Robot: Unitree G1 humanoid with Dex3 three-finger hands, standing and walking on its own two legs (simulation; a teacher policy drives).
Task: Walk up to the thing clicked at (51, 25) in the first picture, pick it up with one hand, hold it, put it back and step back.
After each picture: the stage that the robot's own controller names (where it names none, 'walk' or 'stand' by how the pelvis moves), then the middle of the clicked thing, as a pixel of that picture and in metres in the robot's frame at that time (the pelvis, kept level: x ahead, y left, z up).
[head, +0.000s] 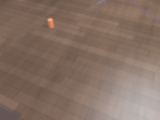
stand; (50, 23) +1.82 +0.51 -0.72
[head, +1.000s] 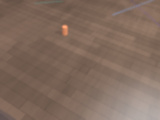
walk; (64, 30) +1.73 +0.23 -0.70
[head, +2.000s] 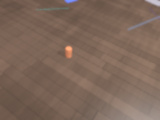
walk; (68, 52) +1.20 +0.15 -0.71
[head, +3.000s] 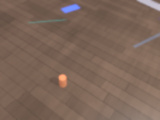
walk; (62, 81) +0.79 +0.18 -0.71
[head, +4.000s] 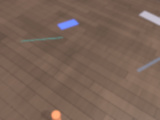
stand; (56, 117) +0.49 +0.18 -0.71
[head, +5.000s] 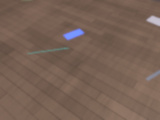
stand; out of the picture +0.42 +0.20 -0.72
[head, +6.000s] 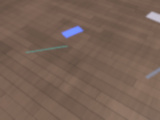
walk; out of the picture +0.40 +0.20 -0.72
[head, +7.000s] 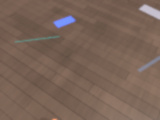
walk; out of the picture +0.38 +0.19 -0.71
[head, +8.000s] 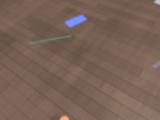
stand; out of the picture +0.39 +0.22 -0.70
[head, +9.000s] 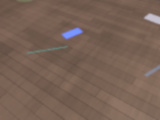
walk; out of the picture +0.46 +0.18 -0.70
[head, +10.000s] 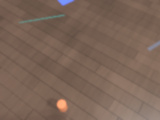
walk; (62, 105) +0.40 +0.18 -0.70
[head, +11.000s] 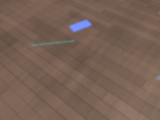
stand; out of the picture +0.35 +0.15 -0.71
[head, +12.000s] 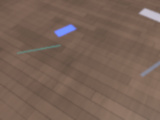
stand; out of the picture +0.36 +0.21 -0.71
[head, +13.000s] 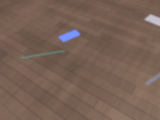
stand; out of the picture +0.31 +0.21 -0.72
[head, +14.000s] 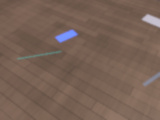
stand; out of the picture +0.28 +0.21 -0.73
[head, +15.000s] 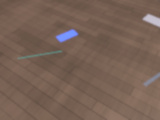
stand; out of the picture +0.28 +0.21 -0.73
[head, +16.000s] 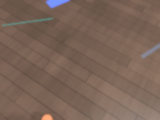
go down; out of the picture +0.31 +0.22 -0.62
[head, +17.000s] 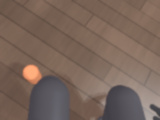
go down; (32, 75) +0.36 +0.27 -0.31
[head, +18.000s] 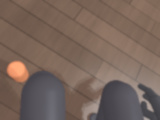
close in; (18, 72) +0.35 +0.29 -0.28
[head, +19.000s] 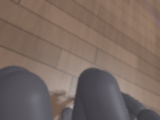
close in; out of the picture +0.31 +0.31 -0.21
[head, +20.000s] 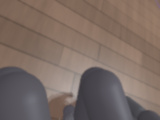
close; out of the picture +0.31 +0.32 -0.21
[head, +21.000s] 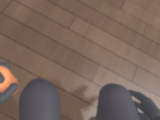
lift; (3, 82) +0.29 +0.28 -0.07
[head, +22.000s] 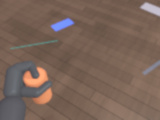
hold; (39, 86) +0.33 +0.17 +0.04
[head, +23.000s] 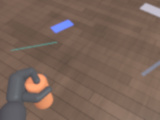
hold; (40, 92) +0.32 +0.17 +0.00
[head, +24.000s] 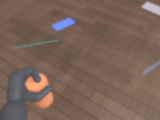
hold; (40, 91) +0.32 +0.17 +0.00
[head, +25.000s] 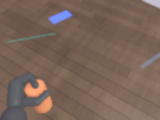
crouch; (39, 96) +0.31 +0.18 -0.04
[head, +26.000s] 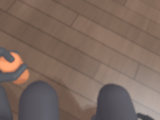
lower; (15, 69) +0.37 +0.25 -0.13
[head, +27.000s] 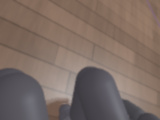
lower; out of the picture +0.34 +0.33 -0.22
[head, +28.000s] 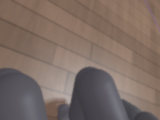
lower; out of the picture +0.33 +0.33 -0.22
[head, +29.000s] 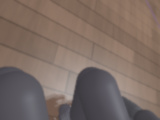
lower; out of the picture +0.33 +0.33 -0.21
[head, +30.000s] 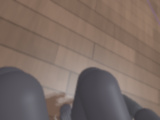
lower; out of the picture +0.32 +0.33 -0.21
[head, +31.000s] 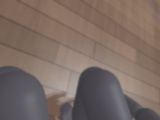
open; out of the picture +0.31 +0.33 -0.21
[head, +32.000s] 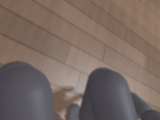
stand; out of the picture +0.30 +0.31 -0.21
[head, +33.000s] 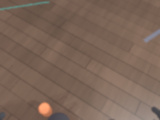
walk; (45, 109) +0.33 +0.24 -0.55
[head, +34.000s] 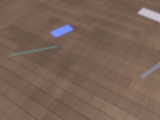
stand; out of the picture +0.31 +0.22 -0.66
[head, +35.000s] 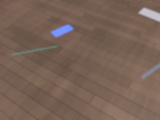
stand; out of the picture +0.30 +0.22 -0.67
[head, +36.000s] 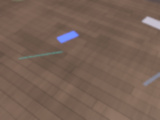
stand; out of the picture +0.31 +0.21 -0.71
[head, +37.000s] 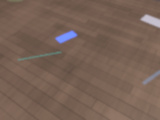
stand; out of the picture +0.30 +0.22 -0.72
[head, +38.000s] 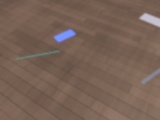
stand; out of the picture +0.29 +0.22 -0.73
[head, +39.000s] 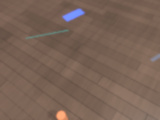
walk; (62, 117) +0.40 +0.24 -0.68
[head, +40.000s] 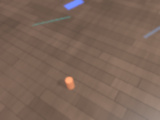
walk; (69, 83) +0.72 +0.22 -0.71
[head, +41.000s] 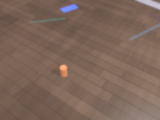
stand; (63, 71) +0.96 +0.20 -0.71
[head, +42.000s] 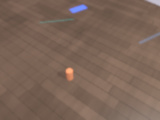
stand; (69, 74) +0.91 +0.18 -0.72
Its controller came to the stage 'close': yes
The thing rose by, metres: 0.70
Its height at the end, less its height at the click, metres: +0.00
